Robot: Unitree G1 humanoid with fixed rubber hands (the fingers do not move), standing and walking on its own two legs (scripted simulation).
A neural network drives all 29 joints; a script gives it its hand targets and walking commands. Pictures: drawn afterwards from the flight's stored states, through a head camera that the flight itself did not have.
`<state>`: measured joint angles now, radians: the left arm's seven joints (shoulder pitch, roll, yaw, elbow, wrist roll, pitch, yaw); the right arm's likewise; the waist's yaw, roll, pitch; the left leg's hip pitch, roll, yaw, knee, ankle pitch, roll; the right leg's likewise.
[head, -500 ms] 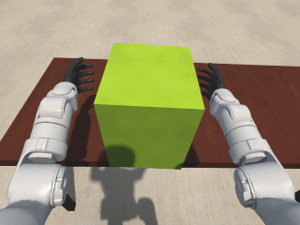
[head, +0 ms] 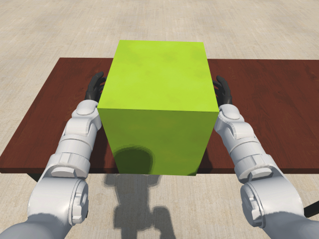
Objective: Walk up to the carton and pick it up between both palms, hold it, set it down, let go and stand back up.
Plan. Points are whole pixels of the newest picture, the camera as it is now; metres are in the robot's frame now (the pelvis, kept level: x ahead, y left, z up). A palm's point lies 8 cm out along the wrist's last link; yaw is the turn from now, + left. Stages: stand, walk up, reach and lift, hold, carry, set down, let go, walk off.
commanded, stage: reach and lift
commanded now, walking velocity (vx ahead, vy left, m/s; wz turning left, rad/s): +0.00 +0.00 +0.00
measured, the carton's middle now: (159, 110) +0.43 +0.02 +0.08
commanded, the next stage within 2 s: none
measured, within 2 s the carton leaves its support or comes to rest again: neither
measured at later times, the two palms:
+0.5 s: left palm (97, 100) +0.42 +0.17 +0.12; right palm (220, 103) +0.42 -0.14 +0.12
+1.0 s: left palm (96, 99) +0.42 +0.17 +0.13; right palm (219, 102) +0.42 -0.14 +0.12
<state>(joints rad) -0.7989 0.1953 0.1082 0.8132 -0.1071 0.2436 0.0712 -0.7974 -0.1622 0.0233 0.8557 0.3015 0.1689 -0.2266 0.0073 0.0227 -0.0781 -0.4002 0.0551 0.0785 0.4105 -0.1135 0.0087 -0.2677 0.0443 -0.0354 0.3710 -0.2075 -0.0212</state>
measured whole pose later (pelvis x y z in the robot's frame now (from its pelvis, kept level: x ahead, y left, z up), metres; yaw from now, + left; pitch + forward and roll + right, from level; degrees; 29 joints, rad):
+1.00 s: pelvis +0.01 +0.00 +0.01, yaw +1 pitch +3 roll -1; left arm -0.76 0.04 0.32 0.69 0.19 0.21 -0.01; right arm -0.75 -0.03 -0.22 0.81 0.05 0.09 -0.17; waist 0.00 -0.03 -0.03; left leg -0.28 0.03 0.08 0.32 -0.10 0.01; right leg -0.14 0.03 -0.04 0.28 -0.19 -0.02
